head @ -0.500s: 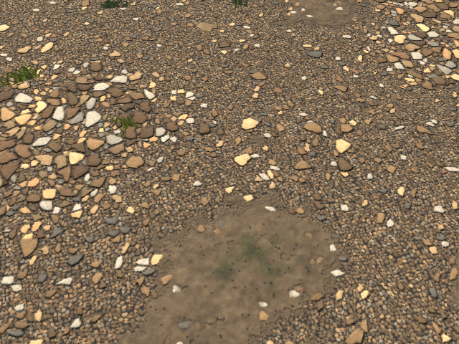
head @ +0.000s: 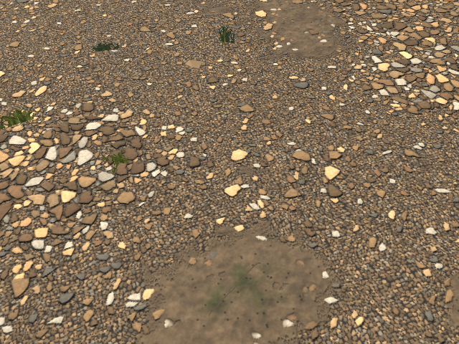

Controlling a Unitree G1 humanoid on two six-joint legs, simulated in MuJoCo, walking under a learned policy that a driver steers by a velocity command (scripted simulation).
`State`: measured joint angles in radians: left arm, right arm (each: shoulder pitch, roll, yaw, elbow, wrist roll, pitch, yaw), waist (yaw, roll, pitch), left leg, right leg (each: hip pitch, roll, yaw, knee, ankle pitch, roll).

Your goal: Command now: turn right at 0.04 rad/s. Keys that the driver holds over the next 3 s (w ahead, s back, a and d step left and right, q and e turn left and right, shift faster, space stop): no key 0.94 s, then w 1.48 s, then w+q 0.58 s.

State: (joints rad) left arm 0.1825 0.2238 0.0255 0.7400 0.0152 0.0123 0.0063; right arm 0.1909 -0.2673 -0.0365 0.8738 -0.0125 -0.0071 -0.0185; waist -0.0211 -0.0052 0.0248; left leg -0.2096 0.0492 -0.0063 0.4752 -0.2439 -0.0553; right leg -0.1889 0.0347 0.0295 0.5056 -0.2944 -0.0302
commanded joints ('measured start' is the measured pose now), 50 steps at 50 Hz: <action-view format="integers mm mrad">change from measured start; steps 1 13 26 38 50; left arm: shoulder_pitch -12 25 53 76 123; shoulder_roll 112 115 109 96 126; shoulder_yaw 33 36 26 15 23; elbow -43 72 188 260 305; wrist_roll -2 -7 -12 -14 -29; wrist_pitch -13 -19 -21 -20 -12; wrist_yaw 5 15 23 26 34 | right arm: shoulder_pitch -11 -4 15 51 94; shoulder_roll -110 -103 -82 -61 -30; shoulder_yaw -23 -23 -20 -13 -6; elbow -26 75 159 206 231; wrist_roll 2 7 9 10 21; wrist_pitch -10 0 6 7 9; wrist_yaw -10 -23 -32 -36 -41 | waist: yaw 4 3 6 10 28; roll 3 -5 2 4 -50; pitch -39 -20 2 16 44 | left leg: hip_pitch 36 49 43 33 -44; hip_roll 21 13 1 -6 -79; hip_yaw -22 -16 -6 -1 77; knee -43 -51 -66 -71 32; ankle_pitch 160 160 142 130 -219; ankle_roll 10 19 22 25 44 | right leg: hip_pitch -18 -15 -17 -22 -61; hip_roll -86 -70 -59 -53 -62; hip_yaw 89 63 45 33 72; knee -104 -113 -129 -139 -191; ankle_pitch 210 223 195 173 -329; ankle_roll -30 -16 -9 -7 -54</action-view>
